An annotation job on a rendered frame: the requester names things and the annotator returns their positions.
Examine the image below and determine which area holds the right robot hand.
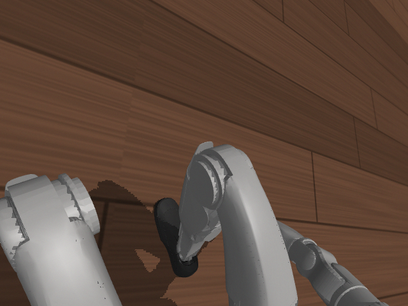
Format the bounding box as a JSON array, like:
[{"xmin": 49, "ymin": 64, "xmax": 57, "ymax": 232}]
[{"xmin": 277, "ymin": 221, "xmax": 304, "ymax": 252}]

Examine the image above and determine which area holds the right robot foot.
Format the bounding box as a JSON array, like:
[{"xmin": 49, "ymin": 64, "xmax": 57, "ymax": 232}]
[{"xmin": 154, "ymin": 198, "xmax": 198, "ymax": 277}]

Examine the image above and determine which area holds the right robot arm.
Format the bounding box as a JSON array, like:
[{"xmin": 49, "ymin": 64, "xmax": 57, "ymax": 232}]
[{"xmin": 288, "ymin": 237, "xmax": 389, "ymax": 306}]

